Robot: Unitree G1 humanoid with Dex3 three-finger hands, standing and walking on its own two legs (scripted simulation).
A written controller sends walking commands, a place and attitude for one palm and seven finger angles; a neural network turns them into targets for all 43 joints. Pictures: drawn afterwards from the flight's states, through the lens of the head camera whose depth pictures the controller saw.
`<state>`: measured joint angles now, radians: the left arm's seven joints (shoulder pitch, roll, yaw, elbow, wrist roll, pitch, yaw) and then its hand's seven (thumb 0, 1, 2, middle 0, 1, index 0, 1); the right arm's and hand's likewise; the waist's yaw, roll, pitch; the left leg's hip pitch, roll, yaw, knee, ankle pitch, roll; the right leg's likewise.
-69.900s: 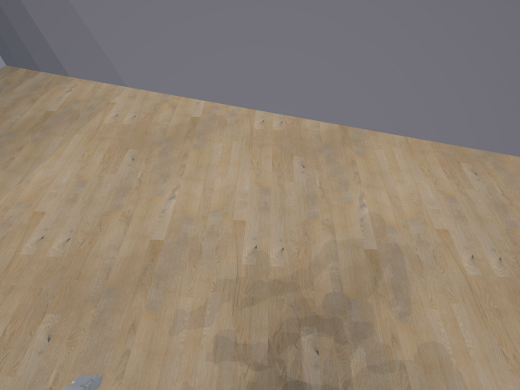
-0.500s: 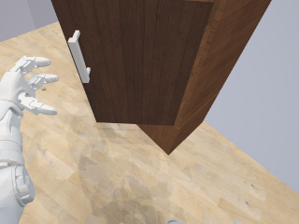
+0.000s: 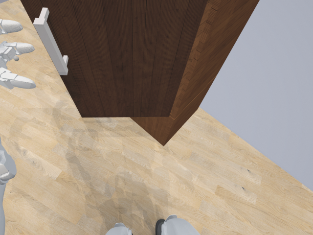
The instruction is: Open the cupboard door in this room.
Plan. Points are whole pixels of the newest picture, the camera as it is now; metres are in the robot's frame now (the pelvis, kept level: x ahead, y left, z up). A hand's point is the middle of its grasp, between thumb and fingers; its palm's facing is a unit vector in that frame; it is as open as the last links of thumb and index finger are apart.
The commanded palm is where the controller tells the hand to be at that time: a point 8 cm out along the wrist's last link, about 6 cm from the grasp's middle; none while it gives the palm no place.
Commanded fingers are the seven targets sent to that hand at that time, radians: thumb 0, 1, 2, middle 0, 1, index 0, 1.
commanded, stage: move the hooked fingers beside the handle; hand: left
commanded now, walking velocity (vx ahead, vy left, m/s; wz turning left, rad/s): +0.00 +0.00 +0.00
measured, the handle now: (55, 44) +0.56 +0.21 +0.11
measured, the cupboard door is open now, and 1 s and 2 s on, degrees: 45 45 45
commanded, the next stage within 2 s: slide the fingers in behind the handle in 1.60 s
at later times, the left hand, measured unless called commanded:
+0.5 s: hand (17, 59) +0.50 +0.27 +0.12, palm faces -0.02 -1.00 +0.00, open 14.0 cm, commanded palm +0.48 +0.32 +0.11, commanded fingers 0.00 -0.50 0.30 -0.30 -1.20 -0.30 -1.20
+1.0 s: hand (19, 60) +0.50 +0.27 +0.12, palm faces -0.01 -1.00 -0.01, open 14.0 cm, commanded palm +0.49 +0.32 +0.10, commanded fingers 0.00 -0.50 0.30 -0.30 -1.20 -0.30 -1.20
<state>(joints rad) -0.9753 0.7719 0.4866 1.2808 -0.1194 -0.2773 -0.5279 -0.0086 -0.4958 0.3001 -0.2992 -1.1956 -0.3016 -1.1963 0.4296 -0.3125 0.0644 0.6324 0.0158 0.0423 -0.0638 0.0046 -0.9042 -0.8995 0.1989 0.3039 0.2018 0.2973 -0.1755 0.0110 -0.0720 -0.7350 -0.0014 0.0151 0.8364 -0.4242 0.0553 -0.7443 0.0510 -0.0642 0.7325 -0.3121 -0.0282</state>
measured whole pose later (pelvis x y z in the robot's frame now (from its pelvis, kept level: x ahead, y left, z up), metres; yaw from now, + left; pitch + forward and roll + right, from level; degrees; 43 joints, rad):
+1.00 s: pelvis +0.00 +0.00 -0.01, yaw +0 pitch +20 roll -4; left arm -1.01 0.79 0.48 1.30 -0.11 -0.28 -0.51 -0.01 -0.50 0.30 -0.30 -1.20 -0.30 -1.20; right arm 0.40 -0.31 0.08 0.60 0.02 0.07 -0.06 0.00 -0.90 -0.90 0.20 0.30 0.20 0.30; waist -0.18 0.01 -0.07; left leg -0.78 0.01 0.00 0.88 -0.44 0.05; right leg -0.79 0.06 -0.08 0.77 -0.32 -0.03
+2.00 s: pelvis +0.01 +0.00 +0.00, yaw +0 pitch +20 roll -4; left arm -0.91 0.66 0.45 1.19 -0.13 -0.28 -0.45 -0.01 -0.50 0.30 -0.30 -1.20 -0.30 -1.20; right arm 0.40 -0.28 0.06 0.59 0.01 0.10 -0.03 0.00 -0.90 -0.90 0.20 0.30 0.20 0.30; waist -0.16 0.03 -0.10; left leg -0.75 0.01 0.00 0.87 -0.46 0.05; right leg -0.75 0.06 -0.07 0.75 -0.34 -0.03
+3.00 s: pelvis +0.01 +0.00 +0.00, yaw +0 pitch +18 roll -3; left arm -0.89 0.51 0.39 1.14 -0.13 -0.30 -0.32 -0.01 -0.50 0.30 -0.30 -1.20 -0.30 -1.20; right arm 0.42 -0.27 0.05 0.62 0.00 0.06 -0.01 0.00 -0.91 -0.90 0.20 0.30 0.20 0.30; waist -0.15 0.04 -0.11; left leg -0.71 0.00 0.02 0.85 -0.45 0.05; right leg -0.73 0.06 -0.06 0.76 -0.35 -0.03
